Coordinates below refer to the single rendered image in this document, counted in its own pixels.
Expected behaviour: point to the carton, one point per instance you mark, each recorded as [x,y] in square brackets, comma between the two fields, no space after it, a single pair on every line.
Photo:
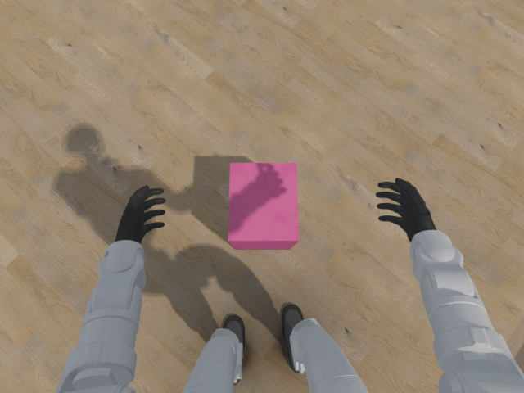
[263,206]

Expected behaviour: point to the robot right upper arm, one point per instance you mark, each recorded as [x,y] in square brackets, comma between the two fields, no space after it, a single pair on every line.
[471,381]

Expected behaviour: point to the robot left forearm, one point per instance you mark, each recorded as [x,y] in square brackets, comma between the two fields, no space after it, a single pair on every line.
[104,354]

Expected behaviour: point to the robot right forearm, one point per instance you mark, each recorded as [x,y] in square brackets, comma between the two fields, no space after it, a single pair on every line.
[464,335]

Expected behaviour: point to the left robot foot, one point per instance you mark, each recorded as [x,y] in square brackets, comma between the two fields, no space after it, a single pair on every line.
[236,325]

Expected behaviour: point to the left robot hand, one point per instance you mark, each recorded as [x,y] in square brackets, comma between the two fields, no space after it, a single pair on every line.
[132,222]

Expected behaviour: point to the right robot shin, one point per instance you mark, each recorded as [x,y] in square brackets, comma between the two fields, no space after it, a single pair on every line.
[305,323]

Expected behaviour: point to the right robot hand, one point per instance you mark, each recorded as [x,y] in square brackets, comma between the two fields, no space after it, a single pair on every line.
[416,217]

